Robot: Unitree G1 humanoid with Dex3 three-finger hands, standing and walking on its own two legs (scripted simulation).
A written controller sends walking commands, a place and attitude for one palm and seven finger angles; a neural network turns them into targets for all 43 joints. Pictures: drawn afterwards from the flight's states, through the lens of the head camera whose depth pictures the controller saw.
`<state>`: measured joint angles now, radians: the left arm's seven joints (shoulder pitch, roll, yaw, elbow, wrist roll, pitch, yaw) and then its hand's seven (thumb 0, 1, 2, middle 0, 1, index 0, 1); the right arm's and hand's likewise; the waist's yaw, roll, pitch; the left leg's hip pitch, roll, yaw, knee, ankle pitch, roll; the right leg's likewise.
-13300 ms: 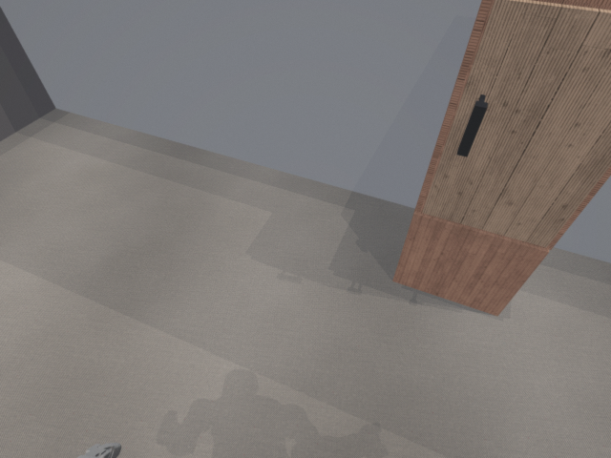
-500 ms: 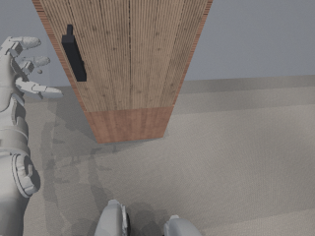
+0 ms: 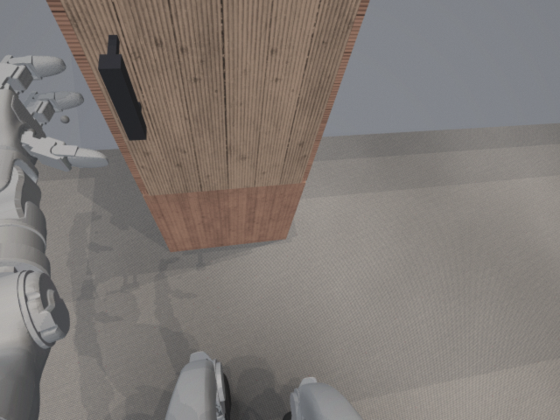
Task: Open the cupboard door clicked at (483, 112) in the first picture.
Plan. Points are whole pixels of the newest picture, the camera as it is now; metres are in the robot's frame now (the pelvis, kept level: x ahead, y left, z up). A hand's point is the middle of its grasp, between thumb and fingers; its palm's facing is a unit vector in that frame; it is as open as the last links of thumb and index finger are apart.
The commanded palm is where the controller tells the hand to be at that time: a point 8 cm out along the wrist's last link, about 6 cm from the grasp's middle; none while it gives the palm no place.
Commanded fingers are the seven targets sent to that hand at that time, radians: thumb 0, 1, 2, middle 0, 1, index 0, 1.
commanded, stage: slide the fingers in behind the handle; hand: left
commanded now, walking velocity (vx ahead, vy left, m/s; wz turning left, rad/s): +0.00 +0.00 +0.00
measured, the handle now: (126, 90) +0.55 +0.19 +0.08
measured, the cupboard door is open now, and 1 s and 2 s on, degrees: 0 0 0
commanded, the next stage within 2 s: close the thumb around the handle in 1.44 s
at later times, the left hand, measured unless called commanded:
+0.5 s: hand (96, 118) +0.50 +0.23 +0.08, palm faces +0.14 -0.99 +0.01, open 14.0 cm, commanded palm +0.48 +0.25 +0.08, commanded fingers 0.00 -0.50 0.30 -0.30 -1.20 -0.30 -1.20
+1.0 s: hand (132, 115) +0.50 +0.18 +0.09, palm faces +0.13 -0.99 +0.00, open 14.0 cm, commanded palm +0.47 +0.21 +0.08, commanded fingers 0.00 -0.50 0.30 -0.30 -1.20 -0.30 -1.20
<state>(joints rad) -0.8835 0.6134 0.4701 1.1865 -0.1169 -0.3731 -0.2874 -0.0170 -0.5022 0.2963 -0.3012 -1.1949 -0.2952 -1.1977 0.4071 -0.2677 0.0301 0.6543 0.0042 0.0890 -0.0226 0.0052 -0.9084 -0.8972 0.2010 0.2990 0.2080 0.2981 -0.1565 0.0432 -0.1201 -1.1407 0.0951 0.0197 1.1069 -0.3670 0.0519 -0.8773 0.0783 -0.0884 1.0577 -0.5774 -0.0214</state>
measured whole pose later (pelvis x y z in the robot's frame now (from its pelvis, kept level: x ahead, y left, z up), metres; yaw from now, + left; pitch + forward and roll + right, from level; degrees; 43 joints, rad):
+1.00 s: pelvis +0.00 -0.01 +0.00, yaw +1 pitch +21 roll -4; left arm -0.88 0.41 0.35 1.15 -0.08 -0.42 -0.08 -0.02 -0.50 0.30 -0.30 -1.19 -0.30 -1.21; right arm 0.39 -0.25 0.01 0.66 -0.02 0.08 0.03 0.01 -0.91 -0.90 0.20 0.30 0.21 0.30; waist -0.15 0.06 -0.14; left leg -1.11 0.08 0.02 1.09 -0.36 0.04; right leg -0.86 0.07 -0.09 1.07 -0.59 -0.04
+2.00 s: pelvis +0.01 -0.01 +0.00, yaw +1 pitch +22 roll -4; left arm -0.87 0.41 0.37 1.15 -0.09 -0.43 -0.08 -0.01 0.31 0.65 -0.36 -1.28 -0.35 -1.29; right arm 0.39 -0.25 0.00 0.66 -0.02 0.08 0.02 0.01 -0.91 -0.90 0.20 0.30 0.21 0.30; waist -0.15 0.06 -0.14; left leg -1.11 0.09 0.02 1.09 -0.37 0.03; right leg -0.86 0.07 -0.08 1.08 -0.60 -0.04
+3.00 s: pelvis +0.01 -0.02 +0.02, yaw +3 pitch +15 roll -1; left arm -0.26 -0.09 0.02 0.46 0.02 -0.34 0.56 0.00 0.66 0.76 -0.34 -1.34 -0.35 -1.30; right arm 0.22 -0.21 -0.02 0.57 -0.06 0.07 0.07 0.01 -0.91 -0.90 0.20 0.30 0.20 0.30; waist -0.03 0.05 -0.18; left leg -0.92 0.05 0.04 1.02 -0.37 0.02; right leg -0.69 0.04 -0.06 1.03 -0.61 -0.05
